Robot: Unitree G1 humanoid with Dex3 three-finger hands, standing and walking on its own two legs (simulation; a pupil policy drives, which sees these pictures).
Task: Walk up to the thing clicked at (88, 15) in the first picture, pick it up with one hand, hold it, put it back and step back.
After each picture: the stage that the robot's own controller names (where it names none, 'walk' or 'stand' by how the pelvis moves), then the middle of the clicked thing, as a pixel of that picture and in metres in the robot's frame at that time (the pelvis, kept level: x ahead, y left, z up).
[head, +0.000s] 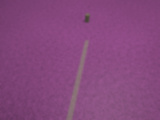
stand; (87, 18) +2.02 -0.12 -0.72
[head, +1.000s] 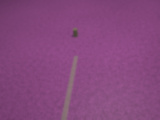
walk; (75, 32) +1.87 +0.14 -0.69
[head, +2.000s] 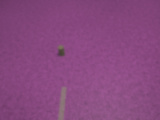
walk; (61, 50) +1.28 +0.28 -0.71
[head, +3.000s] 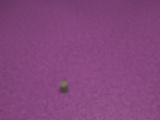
walk; (64, 87) +0.83 +0.21 -0.72
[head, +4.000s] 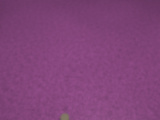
walk; out of the picture +0.53 +0.14 -0.71
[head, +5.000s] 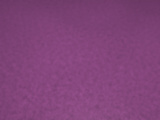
stand; out of the picture +0.39 +0.15 -0.71
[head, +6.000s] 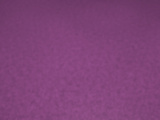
stand; out of the picture +0.36 +0.14 -0.72
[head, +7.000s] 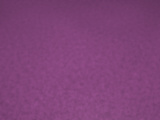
stand; out of the picture +0.37 +0.13 -0.72
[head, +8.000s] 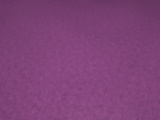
stand; out of the picture +0.34 +0.12 -0.72
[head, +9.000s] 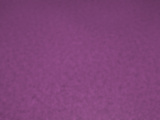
stand; out of the picture +0.36 +0.13 -0.72
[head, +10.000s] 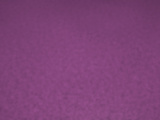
stand; out of the picture +0.34 +0.13 -0.73
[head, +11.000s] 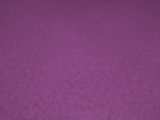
stand; out of the picture +0.34 +0.13 -0.73
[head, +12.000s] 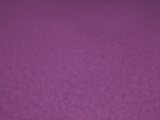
go down; out of the picture +0.34 +0.12 -0.73
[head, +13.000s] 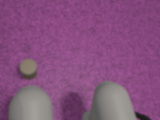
go down; (29, 70) +0.43 +0.17 -0.30
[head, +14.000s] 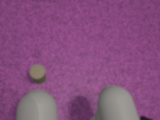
close in; (38, 74) +0.43 +0.16 -0.31
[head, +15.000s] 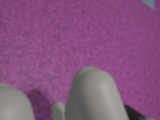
close in; out of the picture +0.42 +0.21 -0.23
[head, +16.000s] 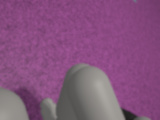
close; out of the picture +0.42 +0.22 -0.23
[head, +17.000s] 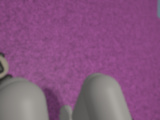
lift; out of the picture +0.37 +0.22 -0.18
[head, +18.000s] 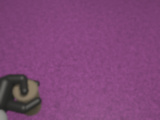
lift; (28, 98) +0.32 +0.17 +0.00
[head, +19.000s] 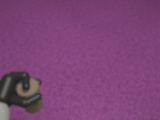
hold; (31, 96) +0.33 +0.17 +0.01
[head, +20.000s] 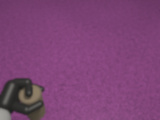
hold; (33, 103) +0.31 +0.17 -0.01
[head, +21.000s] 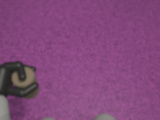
crouch; (27, 84) +0.37 +0.17 -0.07
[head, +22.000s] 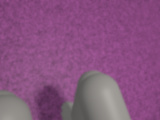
lower; out of the picture +0.44 +0.22 -0.19
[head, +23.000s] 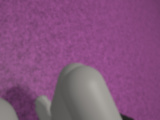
lower; out of the picture +0.45 +0.26 -0.24
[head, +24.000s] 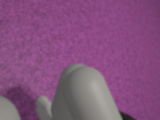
lower; out of the picture +0.45 +0.26 -0.24
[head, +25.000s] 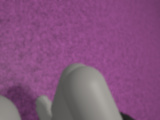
lower; out of the picture +0.45 +0.25 -0.24
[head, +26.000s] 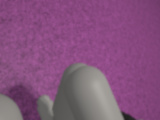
lower; out of the picture +0.45 +0.24 -0.24
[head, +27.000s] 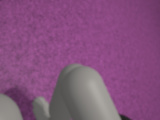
open; out of the picture +0.44 +0.22 -0.24
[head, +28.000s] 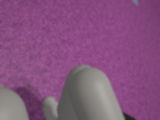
stand; out of the picture +0.44 +0.21 -0.24
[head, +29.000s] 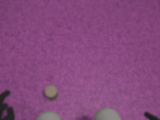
walk; (51, 93) +0.42 +0.13 -0.49
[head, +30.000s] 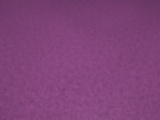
stand; out of the picture +0.37 +0.11 -0.66
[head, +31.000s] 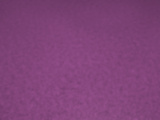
stand; out of the picture +0.38 +0.12 -0.67
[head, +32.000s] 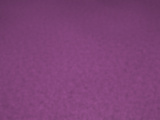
stand; out of the picture +0.40 +0.10 -0.72
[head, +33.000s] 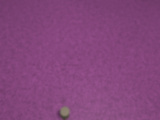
walk; (64, 113) +0.43 +0.06 -0.71
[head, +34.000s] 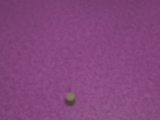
walk; (71, 99) +0.59 +0.12 -0.70
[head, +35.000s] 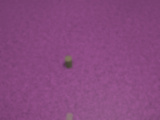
walk; (68, 62) +0.91 +0.12 -0.69
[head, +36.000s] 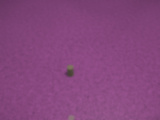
stand; (70, 70) +1.06 +0.11 -0.70
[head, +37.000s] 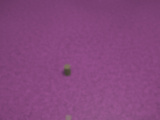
stand; (67, 70) +1.04 +0.12 -0.73
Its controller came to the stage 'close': yes
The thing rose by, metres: 0.71
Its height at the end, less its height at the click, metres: +0.00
